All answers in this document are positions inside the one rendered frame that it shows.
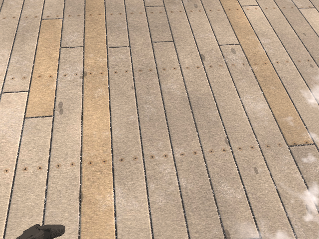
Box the robot left hand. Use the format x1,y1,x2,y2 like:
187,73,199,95
16,224,66,239

